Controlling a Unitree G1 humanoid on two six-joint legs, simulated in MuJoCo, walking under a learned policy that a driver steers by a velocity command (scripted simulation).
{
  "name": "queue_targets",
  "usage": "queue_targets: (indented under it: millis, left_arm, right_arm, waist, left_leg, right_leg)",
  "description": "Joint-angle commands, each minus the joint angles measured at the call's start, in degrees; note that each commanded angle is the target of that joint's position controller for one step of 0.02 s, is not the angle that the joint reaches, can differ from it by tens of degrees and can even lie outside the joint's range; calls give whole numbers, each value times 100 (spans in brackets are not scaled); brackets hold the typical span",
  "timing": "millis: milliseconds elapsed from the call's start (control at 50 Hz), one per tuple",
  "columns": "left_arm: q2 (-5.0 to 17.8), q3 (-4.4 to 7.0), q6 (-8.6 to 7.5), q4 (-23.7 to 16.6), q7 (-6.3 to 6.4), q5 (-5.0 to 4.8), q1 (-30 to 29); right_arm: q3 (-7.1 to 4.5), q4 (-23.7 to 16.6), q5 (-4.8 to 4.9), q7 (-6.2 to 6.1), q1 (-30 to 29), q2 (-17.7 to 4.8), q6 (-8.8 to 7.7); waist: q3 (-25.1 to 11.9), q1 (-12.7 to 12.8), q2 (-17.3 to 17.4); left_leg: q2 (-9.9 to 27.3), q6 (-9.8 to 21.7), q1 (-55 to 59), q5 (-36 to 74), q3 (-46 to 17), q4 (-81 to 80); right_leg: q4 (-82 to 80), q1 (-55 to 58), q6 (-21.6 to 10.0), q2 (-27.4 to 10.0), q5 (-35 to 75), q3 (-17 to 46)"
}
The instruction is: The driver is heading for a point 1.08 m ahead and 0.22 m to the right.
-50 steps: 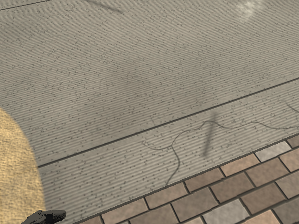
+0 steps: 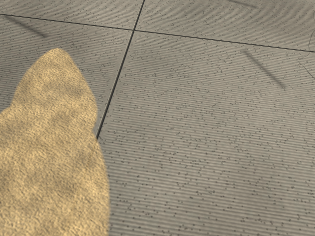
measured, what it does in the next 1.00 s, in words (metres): walks ahead: right foot, then left foot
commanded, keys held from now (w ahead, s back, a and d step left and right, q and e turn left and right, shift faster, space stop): w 0.76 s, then w+e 0.24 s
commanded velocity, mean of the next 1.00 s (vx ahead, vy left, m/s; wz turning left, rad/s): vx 0.50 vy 0.00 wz -0.02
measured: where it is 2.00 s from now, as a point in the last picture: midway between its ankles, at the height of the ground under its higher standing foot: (168, 122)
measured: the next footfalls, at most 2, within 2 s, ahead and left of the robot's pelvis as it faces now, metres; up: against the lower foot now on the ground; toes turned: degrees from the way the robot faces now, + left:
right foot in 0.14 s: +0.28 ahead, -0.14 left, +0.00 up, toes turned -1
left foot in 0.68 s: +0.56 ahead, +0.11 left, +0.00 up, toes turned +2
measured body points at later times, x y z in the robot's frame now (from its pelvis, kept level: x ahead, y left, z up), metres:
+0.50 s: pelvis +0.29 -0.05 +0.00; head +0.31 -0.05 +0.45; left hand +0.31 +0.23 -0.12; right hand +0.47 -0.30 -0.10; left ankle +0.45 +0.13 -0.69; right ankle +0.24 -0.14 -0.74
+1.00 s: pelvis +0.56 +0.02 +0.00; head +0.58 +0.03 +0.45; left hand +0.73 +0.28 -0.11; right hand +0.59 -0.26 -0.12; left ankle +0.52 +0.11 -0.74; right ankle +0.70 -0.17 -0.67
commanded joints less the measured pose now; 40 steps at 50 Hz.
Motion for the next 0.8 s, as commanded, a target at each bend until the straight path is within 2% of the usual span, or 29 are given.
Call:
queue_targets:
  millis: [20, 60, 100, 120, 140, 160, 180, 200, 220, 240, 260, 280, 320, 360, 420, 480, 540, 580, 620, 640, 660, 680, 700, 720, 740, 760, 780, 800]
  left_arm:
    - [369, 47, -130, -589, -101, -39, -840]
    - [428, 59, -159, -671, -168, -29, -911]
    - [531, 97, -171, -638, -196, -27, -645]
    - [652, 160, -175, -549, -176, -19, -250]
    - [868, 274, -175, -334, -137, -1, 540]
    - [1206, 356, -166, -170, -88, 75, 1550]
    - [1593, 467, -135, 6, -107, 75, 2005]
    - [1026, 320, -110, 27, -115, -55, 2092]
    - [842, 244, -87, -32, -85, -56, 1646]
    - [753, 204, -56, -100, -64, 4, 1254]
    - [643, 163, -49, -114, -72, 46, 995]
    - [550, 126, -77, -130, -74, 102, 870]
    - [553, 129, -119, -89, -89, 63, 816]
    - [694, 168, -147, -3, -64, 27, 858]
    - [813, 206, -96, 99, 5, 9, 990]
    - [900, 222, -43, 218, 39, -42, 1226]
    - [966, 241, 28, 397, 43, -85, 1561]
    - [1009, 265, 94, 478, 62, -106, 1626]
    - [1081, 297, 158, 522, 97, -117, 1575]
    - [1120, 305, 187, 514, 113, -123, 1460]
    - [1030, 268, 215, 506, 127, -112, 1407]
    - [766, 151, 213, 411, 144, -14, 1431]
    - [171, -42, 100, 240, 109, 32, 2072]
    - [434, -3, -26, 330, 75, -33, 1929]
    - [863, 119, -98, 193, 29, -189, 1446]
    - [849, 110, -121, 104, 30, -193, 1083]
    - [790, 120, -94, 99, 43, -126, 943]
    - [748, 150, -19, 145, 53, -102, 1035]
  right_arm:
    - [-248, -110, 28, -39, 323, -976, -28]
    - [-267, -18, 31, -63, 436, -1019, 29]
    - [-291, 15, 34, -93, 398, -1088, 78]
    - [-299, -1, 26, -102, 302, -1139, 99]
    - [-257, -31, 7, -106, 202, -1074, 121]
    - [-148, -158, -86, -117, 203, -845, 117]
    - [33, -193, -26, -58, 1084, -211, 1]
    - [-35, -130, 42, -31, 713, -678, -88]
    - [-128, -327, 166, -6, 92, -985, -143]
    - [-100, -426, 144, -17, -274, -939, -170]
    - [-115, -460, 49, -21, -438, -877, -168]
    - [-140, -430, 12, -25, -317, -829, -126]
    - [-106, -335, 16, -33, -56, -618, -27]
    - [-70, -401, -27, -51, -241, -510, 28]
    - [-25, -535, -49, -36, -808, -421, -1]
    - [22, -649, -24, 26, -1387, -321, -71]
    - [23, -802, 26, 103, -1857, -357, -114]
    - [4, -896, 38, 164, -2012, -433, -142]
    - [-38, -892, 30, 204, -1864, -554, -167]
    - [-94, -810, 15, 201, -1530, -654, -178]
    - [-215, -582, -11, 168, -809, -855, -176]
    - [-347, -359, -54, 110, 180, -1208, -163]
    - [-485, -267, -128, 78, 683, -1835, -120]
    - [-367, -244, -33, 100, 822, -1382, -104]
    - [-261, -276, -11, 97, 422, -1112, -110]
    - [-210, -340, -21, 91, 36, -960, -102]
    - [-155, -363, -60, 102, -302, -777, -104]
    - [-110, -383, -110, 107, -509, -620, -141]
  waist:
    - [262, -187, 622]
    - [268, -146, 668]
    - [118, 47, 803]
    - [-152, 290, 876]
    - [-694, 710, 793]
    - [-1561, 1090, 385]
    - [-2418, 759, -1225]
    - [-2374, 1033, -939]
    - [-1361, 1022, -538]
    - [-848, 863, -30]
    - [-421, 689, 117]
    - [-357, 491, -31]
    - [-345, 319, -164]
    - [-191, 293, -130]
    - [-45, 442, -41]
    - [54, 667, -28]
    - [153, 845, -52]
    - [206, 818, -98]
    - [117, 650, -169]
    - [-70, 418, -203]
    - [-523, 55, -116]
    - [-1309, -333, 200]
    - [-2061, -125, 1602]
    - [-2356, -289, 1728]
    - [-1446, -256, 1299]
    - [-926, -119, 935]
    - [-527, 47, 706]
    - [-371, 237, 816]
  left_leg:
    - [1639, 766, -47, 1553, -755, -318]
    - [1852, 705, 431, 1936, -874, -56]
    - [1908, 575, 683, 2813, -884, 299]
    - [1806, 495, 690, 3833, -792, 762]
    - [1518, 346, 440, 4434, -553, 1692]
    - [1201, 155, -641, 3206, -356, 3272]
    - [157, -298, -2988, -686, -138, 5476]
    - [221, -278, -3764, -1837, -760, 6080]
    - [544, -248, -4187, -1439, -650, 6196]
    - [842, -240, -4064, -945, -427, 5927]
    - [1016, -279, -3914, -663, -330, 5523]
    - [1182, -297, -3552, -457, -354, 5263]
    - [1257, -387, -3218, -352, -270, 4907]
    - [1331, -509, -3357, -87, -185, 4448]
    - [1348, -602, -3504, 930, -106, 3381]
    - [1160, -597, -3222, 1763, 73, 2322]
    - [1039, -537, -3217, 1855, 113, 1829]
    - [994, -405, -3294, 1528, 74, 1599]
    - [913, -247, -3023, 1112, 118, 1434]
    - [774, -144, -2502, 1006, 256, 1301]
    - [610, 8, -1470, 1045, 416, 1185]
    - [1175, 303, 129, 1220, -156, 1433]
    - [2588, 1225, 2278, 413, -2740, 1129]
    - [2798, 1423, 2485, -405, -4034, 357]
    - [2617, 1134, 1827, -697, -3262, 248]
    - [2383, 955, 1037, -422, -2534, 154]
    - [2190, 863, 304, -8, -1982, -47]
    - [2023, 768, -199, 346, -1575, -248]
  right_leg:
    - [-487, 89, -132, 203, 133, -125]
    - [-685, -33, -293, 269, -338, -120]
    - [-797, 383, -466, 412, -830, -222]
    - [-851, 1015, -590, 602, -988, -392]
    - [-911, 2196, -787, 667, -723, -479]
    - [-606, 3990, -1171, -210, -357, 446]
    - [-1025, 6163, -2146, -1561, -1587, 3162]
    - [-1718, 6217, -2062, -1577, -2579, 4003]
    - [-1859, 5458, -1774, -1396, -2673, 3146]
    - [-1968, 4604, -1620, -1172, -2216, 2486]
    - [-2137, 3872, -1593, -967, -1621, 2034]
    - [-2280, 3439, -1546, -804, -1234, 1724]
    - [-2548, 3038, -1608, -665, -857, 1328]
    - [-2759, 2828, -1675, -659, -542, 1006]
    - [-2907, 2870, -1552, -494, -417, 540]
    - [-2884, 2932, -1374, -340, -420, 174]
    - [-2730, 3345, -1348, -538, -534, 232]
    - [-2528, 3727, -1283, -735, -411, 321]
    - [-2223, 4006, -1177, -865, 36, 374]
    - [-1828, 4030, -1088, -797, 765, 279]
    - [-970, 3873, -946, -533, 1490, 49]
    - [464, 3050, -733, -234, 819, -205]
    - [2720, 694, -295, 733, -1818, -442]
    - [3536, -164, -295, 865, -3943, 350]
    - [3845, -680, -376, 518, -3638, 413]
    - [3641, -643, -414, 222, -3101, 236]
    - [3296, -452, -385, 35, -2703, 175]
    - [3031, -95, -359, -133, -2395, 237]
